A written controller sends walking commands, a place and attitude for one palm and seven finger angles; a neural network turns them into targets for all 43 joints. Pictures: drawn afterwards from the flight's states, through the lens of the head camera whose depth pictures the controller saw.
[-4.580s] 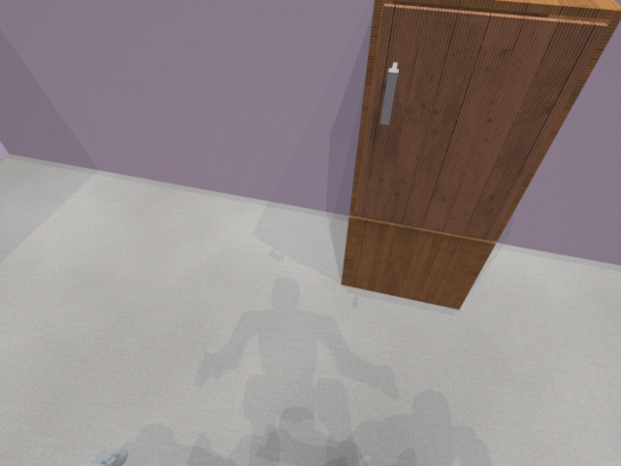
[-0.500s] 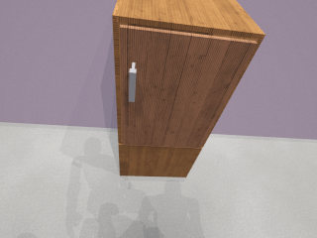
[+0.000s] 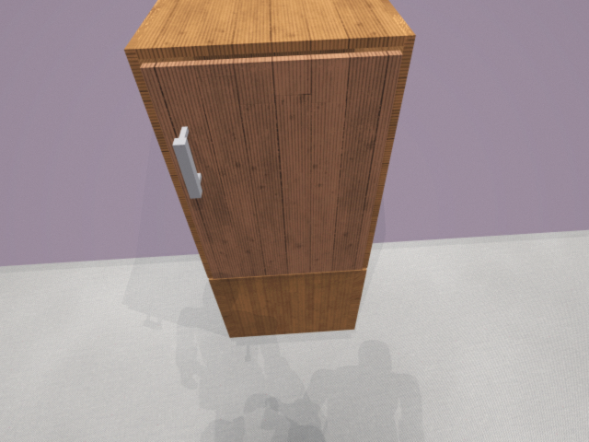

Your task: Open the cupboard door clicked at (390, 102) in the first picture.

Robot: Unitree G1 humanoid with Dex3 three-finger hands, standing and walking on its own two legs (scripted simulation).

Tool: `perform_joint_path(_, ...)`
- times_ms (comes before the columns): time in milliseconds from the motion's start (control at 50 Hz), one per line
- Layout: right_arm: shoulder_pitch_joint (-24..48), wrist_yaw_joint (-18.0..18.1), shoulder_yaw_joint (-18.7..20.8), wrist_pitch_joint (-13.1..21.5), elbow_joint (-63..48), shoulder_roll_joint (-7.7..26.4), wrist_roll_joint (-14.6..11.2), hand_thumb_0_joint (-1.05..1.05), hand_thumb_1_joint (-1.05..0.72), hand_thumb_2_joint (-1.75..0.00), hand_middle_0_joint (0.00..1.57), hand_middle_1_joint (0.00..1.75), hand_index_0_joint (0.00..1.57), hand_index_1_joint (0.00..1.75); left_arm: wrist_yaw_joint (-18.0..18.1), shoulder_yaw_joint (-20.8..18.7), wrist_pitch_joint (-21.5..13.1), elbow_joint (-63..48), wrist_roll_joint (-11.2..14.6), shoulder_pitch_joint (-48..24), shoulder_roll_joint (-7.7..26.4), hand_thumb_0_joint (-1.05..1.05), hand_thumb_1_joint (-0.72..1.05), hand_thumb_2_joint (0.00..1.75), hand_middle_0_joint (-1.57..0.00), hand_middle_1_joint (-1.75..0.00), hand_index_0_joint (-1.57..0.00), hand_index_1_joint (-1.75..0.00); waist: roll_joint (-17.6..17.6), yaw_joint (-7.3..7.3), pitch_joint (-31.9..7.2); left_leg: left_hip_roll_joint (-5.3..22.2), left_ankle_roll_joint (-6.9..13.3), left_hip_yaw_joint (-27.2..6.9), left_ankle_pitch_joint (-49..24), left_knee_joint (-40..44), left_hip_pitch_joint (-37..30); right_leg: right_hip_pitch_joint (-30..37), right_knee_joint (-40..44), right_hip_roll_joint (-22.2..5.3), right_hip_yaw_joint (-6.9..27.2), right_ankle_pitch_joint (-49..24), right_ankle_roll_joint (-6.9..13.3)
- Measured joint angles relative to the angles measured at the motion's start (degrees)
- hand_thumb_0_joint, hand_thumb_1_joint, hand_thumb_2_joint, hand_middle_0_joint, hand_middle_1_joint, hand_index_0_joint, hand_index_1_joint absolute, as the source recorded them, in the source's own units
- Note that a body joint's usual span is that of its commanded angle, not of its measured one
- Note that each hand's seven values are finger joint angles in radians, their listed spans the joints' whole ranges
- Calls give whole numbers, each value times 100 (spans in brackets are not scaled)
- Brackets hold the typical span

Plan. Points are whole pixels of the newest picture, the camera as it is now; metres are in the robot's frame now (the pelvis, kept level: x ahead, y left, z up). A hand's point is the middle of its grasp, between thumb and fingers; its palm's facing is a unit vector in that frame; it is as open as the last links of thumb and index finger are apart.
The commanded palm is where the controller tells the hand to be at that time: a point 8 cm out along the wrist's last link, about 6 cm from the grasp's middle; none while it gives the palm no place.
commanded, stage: come to a stop and stand still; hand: left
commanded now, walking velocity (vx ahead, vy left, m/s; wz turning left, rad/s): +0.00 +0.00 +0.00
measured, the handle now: (190, 163) +0.58 +0.21 +0.07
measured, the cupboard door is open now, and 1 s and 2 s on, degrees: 0 0 0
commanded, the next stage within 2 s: look again from close up in 0.40 s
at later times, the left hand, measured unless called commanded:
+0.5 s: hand out of the picture -0.03 +0.14 -0.17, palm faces +0.04 -0.99 -0.16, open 7.4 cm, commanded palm none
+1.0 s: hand out of the picture -0.02 +0.21 -0.18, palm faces +0.00 -0.98 -0.18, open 7.4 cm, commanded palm none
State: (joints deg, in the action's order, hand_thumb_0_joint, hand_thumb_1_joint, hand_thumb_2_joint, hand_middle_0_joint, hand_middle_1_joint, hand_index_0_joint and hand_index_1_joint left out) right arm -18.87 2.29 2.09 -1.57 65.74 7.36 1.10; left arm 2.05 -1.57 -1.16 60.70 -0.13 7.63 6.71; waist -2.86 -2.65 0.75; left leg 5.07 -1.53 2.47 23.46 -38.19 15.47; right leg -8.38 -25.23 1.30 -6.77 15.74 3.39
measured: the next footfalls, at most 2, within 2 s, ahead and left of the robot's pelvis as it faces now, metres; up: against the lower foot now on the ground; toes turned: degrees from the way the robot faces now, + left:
left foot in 0.10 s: +0.07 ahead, +0.11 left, +0.00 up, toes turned +8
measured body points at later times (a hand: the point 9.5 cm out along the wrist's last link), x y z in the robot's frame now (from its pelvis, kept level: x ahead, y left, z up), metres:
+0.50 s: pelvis +0.01 -0.01 +0.01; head +0.02 -0.01 +0.46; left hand -0.03 +0.20 -0.15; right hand +0.01 -0.23 -0.16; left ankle +0.00 +0.12 -0.74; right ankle -0.02 -0.08 -0.74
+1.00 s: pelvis -0.03 +0.04 +0.00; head -0.04 +0.05 +0.45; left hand -0.02 +0.26 -0.16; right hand -0.05 -0.17 -0.16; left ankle +0.00 +0.13 -0.74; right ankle -0.02 -0.08 -0.74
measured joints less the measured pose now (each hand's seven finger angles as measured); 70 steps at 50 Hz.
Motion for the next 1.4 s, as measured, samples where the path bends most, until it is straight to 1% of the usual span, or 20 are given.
perform_joint_path(40,169,-1,1,3,-47,0,2,1,-91,-90,20,30,20,30,9,-8,-1,-9,-5,37,8,-3,94,90,-20,-30,-20,-30,-26,58,12,25,3,13,-168,102,-28,19,-3,100,-65,14,41)
perform_joint_path(100,366,47,-8,18,-52,32,38,1,-93,-90,20,30,20,30,31,-34,28,44,10,151,63,-3,95,90,-20,-30,-20,-30,-14,105,34,30,20,29,-658,593,-238,8,-95,219,-143,87,73)
perform_joint_path(160,440,47,-34,80,-12,15,16,2,-94,-90,20,30,20,30,50,-73,89,157,17,326,251,-4,97,90,-20,-30,-20,-30,282,203,44,-55,-28,148,-762,928,-463,90,0,141,-45,62,66)
perform_joint_path(220,487,46,-65,138,-24,59,-5,2,-94,-90,20,30,20,30,13,-20,141,302,9,510,307,-3,96,90,-20,-30,-20,-30,374,249,81,-87,-42,215,-882,1231,-603,161,192,126,13,-39,47)
perform_joint_path(360,571,38,-124,127,-2,118,-33,1,-92,-90,20,30,20,30,-36,137,153,589,2,905,125,-1,92,90,-20,-30,-20,-30,299,310,215,-137,-26,283,-1064,1603,-778,275,469,103,70,-188,33)
perform_joint_path(500,499,42,-157,127,94,90,-37,1,-93,-90,20,30,20,30,-24,210,107,710,-6,1139,-62,0,91,90,-20,-30,-20,-30,240,329,184,-180,-5,320,-1117,1758,-881,329,535,69,103,-206,13)
perform_joint_path(540,484,-9,-173,120,-5,150,-50,1,-93,-90,20,30,20,30,68,239,-22,661,-61,1167,-134,0,91,90,-20,-30,-20,-30,154,336,180,-120,28,274,-982,1281,-595,211,470,109,100,-215,-18)
perform_joint_path(560,493,-25,-161,126,-111,188,-50,1,-94,-90,20,30,20,30,94,246,-81,591,-77,1185,-173,0,91,90,-20,-30,-20,-30,108,329,230,-119,81,217,-873,1071,-478,147,391,126,116,-210,-25)
perform_joint_path(600,476,-34,-126,193,-299,239,-51,2,-94,-90,20,30,20,30,108,265,-133,484,-82,1231,-221,0,90,90,-20,-30,-20,-30,35,278,262,-142,154,125,-867,934,-367,15,174,142,140,-147,-24)
perform_joint_path(640,424,-31,-109,236,-382,216,-46,1,-93,-90,20,30,20,30,98,267,-104,448,-75,1242,-194,0,90,90,-20,-30,-20,-30,78,203,204,-200,125,103,-727,913,-383,-68,-59,80,136,-28,-44)
perform_joint_path(660,381,-29,-112,246,-401,190,-34,1,-93,-90,20,30,20,30,92,258,-75,433,-75,1230,-162,0,90,90,-20,-30,-20,-30,134,188,155,-249,125,107,-723,901,-392,-86,-145,27,138,22,-64)
perform_joint_path(760,204,-28,-164,239,-401,114,-3,1,-94,-90,20,30,20,30,60,240,11,322,-98,1090,-3,0,91,90,-20,-30,-20,-30,285,233,-29,-380,227,169,-781,893,-424,-125,-301,-114,193,60,-162)
perform_joint_path(900,-1,-86,-243,235,-405,4,9,1,-93,-90,20,30,20,30,10,196,64,150,-79,1004,246,1,92,90,-20,-30,-20,-30,407,227,-95,-507,350,207,-955,1017,-346,-244,-275,-239,223,-81,-260)
perform_joint_path(980,-87,-108,-256,225,-394,-36,15,1,-92,-90,20,30,20,30,-14,186,100,91,-86,1019,275,0,91,90,-20,-30,-20,-30,418,228,-81,-572,410,213,-1055,1098,-278,-323,-235,-300,226,-164,-308)
perform_joint_path(1080,-123,-119,-251,220,-353,-50,4,1,-91,-90,20,30,20,30,-26,188,113,98,-90,1111,232,0,91,90,-20,-30,-20,-29,414,243,-51,-632,462,215,-1145,1182,-230,-381,-190,-356,226,-233,-352)
perform_joint_path(1140,-130,-123,-241,211,-333,-59,12,1,-91,-90,20,30,20,30,-36,187,127,137,-101,1202,195,0,91,90,-20,-30,-20,-29,436,237,-58,-656,478,204,-1148,1176,-209,-413,-239,-379,218,-183,-339)
perform_joint_path(1240,-175,-121,-172,142,-331,-63,34,1,-91,-90,20,30,20,30,-85,155,187,174,-167,1375,133,0,91,90,-20,-30,-20,-29,439,218,-140,-665,501,107,-1044,1051,-121,-495,-467,-343,199,265,-254)
perform_joint_path(1400,-176,-85,-91,167,-362,-26,42,1,-91,-90,20,30,20,30,-119,94,110,177,-156,1616,50,0,91,90,-20,-30,-20,-29,425,281,-181,-613,387,-87,-767,710,-5,-453,-544,-252,87,178,-208)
